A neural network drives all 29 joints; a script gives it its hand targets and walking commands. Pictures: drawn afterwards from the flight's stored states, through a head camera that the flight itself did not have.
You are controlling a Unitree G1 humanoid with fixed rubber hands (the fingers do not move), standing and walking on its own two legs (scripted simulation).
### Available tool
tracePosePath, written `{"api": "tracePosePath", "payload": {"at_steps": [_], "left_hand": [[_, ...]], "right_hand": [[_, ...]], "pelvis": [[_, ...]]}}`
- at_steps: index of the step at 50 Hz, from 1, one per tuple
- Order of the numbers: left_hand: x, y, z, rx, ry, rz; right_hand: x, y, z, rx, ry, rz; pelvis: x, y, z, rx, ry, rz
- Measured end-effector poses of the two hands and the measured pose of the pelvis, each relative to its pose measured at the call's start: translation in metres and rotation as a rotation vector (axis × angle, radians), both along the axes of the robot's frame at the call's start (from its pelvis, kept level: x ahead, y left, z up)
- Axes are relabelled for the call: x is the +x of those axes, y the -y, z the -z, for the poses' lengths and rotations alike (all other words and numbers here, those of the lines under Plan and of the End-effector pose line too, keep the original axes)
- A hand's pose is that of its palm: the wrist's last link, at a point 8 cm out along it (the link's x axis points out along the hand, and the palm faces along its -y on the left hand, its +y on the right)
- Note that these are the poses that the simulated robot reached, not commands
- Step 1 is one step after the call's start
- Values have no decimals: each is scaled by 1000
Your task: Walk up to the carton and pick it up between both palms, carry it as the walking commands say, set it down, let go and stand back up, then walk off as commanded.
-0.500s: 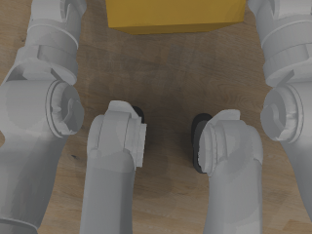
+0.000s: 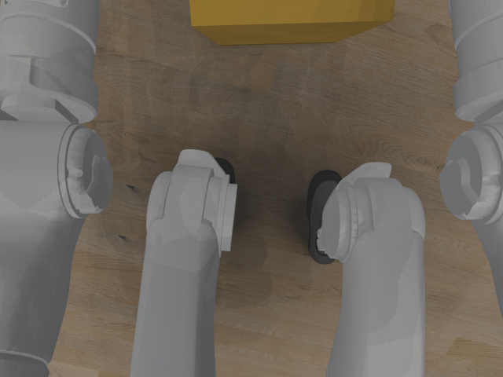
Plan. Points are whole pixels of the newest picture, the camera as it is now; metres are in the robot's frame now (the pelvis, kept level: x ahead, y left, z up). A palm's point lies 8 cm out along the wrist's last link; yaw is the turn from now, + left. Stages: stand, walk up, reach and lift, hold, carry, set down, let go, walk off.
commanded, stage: set down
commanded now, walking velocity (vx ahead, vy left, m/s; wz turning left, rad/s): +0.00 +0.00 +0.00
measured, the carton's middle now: out of the picture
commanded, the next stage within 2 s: let go in 1.08 s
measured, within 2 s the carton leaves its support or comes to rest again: neither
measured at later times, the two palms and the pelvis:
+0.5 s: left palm out of the picture +0.57 +0.23 +0.00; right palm out of the picture +0.60 -0.14 +0.01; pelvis +0.02 +0.00 +0.12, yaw +0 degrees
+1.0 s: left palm out of the picture +0.57 +0.23 +0.15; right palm out of the picture +0.60 -0.14 +0.15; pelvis +0.06 +0.00 +0.26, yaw +0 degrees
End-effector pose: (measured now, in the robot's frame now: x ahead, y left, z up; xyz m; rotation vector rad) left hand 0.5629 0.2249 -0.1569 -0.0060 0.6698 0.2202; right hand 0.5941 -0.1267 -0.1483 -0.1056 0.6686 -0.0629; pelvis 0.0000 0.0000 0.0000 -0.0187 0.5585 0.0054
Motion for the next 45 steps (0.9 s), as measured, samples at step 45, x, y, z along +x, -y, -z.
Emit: {"api": "tracePosePath", "payload": {"at_steps": [45], "left_hand": [[3, -7, -285, 20, 14, 18]], "right_hand": [[1, 16, -276, -11, 13, 9]], "pelvis": [[53, -1, -237, 4, -257, 3]]}}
